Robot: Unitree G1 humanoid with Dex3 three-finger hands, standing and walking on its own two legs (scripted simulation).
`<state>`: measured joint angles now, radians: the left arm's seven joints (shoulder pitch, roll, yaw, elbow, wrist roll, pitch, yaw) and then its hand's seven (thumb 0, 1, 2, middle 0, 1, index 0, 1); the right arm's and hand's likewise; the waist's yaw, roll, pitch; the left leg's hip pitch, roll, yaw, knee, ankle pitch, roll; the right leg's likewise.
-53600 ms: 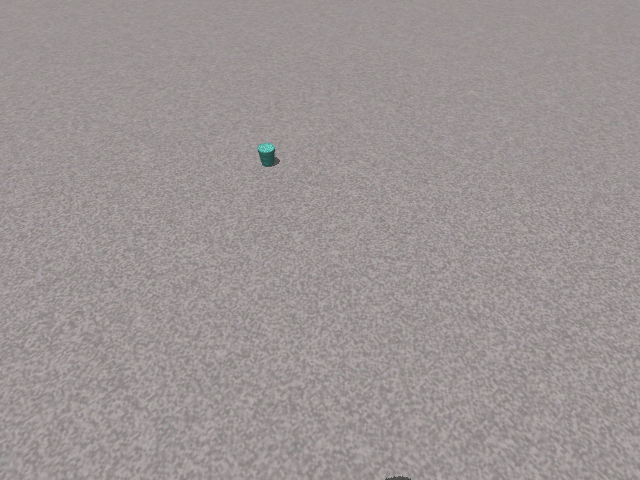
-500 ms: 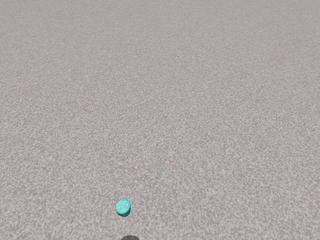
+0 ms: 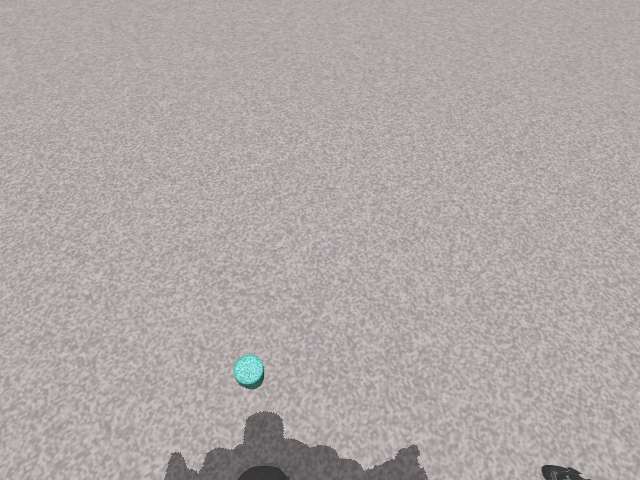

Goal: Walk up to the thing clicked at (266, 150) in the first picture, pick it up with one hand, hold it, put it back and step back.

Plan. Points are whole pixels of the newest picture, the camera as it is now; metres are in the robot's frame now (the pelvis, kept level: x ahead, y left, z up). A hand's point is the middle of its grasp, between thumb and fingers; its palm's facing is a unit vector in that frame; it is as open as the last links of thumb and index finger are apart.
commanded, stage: step back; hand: left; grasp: from above
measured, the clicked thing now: (250, 374) +0.47 +0.21 -0.72
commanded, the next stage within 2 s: none
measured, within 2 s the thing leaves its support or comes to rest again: neither
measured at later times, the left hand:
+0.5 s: hand out of the picture +0.03 +0.29 -0.16, palm faces -0.09 -0.91 -0.40, open 7.4 cm
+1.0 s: hand out of the picture -0.10 +0.34 -0.16, palm faces -0.01 -0.93 -0.38, open 7.4 cm
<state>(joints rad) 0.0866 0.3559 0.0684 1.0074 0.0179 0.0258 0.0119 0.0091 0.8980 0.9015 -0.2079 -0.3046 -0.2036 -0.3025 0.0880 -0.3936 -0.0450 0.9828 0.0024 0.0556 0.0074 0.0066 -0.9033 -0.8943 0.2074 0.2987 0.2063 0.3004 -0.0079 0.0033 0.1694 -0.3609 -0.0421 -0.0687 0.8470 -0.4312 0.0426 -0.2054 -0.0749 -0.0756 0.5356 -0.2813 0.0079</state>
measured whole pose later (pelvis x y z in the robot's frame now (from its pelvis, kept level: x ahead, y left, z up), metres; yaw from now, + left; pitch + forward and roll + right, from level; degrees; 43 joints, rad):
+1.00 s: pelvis -0.22 +0.07 +0.00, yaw -2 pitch -3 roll -2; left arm 0.14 0.41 0.09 0.82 0.01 0.06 0.03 0.01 0.90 0.90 -0.21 -0.30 -0.20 -0.30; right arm 0.13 -0.36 -0.02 0.87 -0.03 0.03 0.00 0.01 -0.90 -0.89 0.21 0.30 0.21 0.30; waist 0.00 -0.04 0.18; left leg -0.28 -0.01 -0.03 0.60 -0.27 0.03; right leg -0.49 0.12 0.15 1.18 -0.50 -0.02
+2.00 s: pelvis -0.59 +0.04 -0.02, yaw -7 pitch -3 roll -2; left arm 0.21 0.37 0.08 0.89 0.04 0.04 -0.01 0.01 0.90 0.90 -0.21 -0.30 -0.20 -0.30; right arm 0.09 -0.42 -0.05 0.82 -0.03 0.05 -0.02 0.01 -0.90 -0.89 0.21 0.30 0.21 0.30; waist 0.01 0.04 0.15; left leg -0.49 0.07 -0.06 0.75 -0.33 0.00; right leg -0.22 0.03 0.01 0.69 -0.42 -0.01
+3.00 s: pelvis -0.58 +0.03 +0.00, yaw -1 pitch -2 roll +0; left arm 0.12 0.37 0.04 1.04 0.01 -0.01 0.00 0.01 0.90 0.90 -0.21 -0.30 -0.20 -0.30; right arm 0.11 -0.34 -0.02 1.05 -0.02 -0.01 0.00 0.01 -0.90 -0.89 0.21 0.30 0.21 0.30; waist 0.02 -0.01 0.09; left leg -0.28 0.03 -0.01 0.58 -0.26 -0.02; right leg -0.21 -0.03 -0.06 0.57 -0.32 0.01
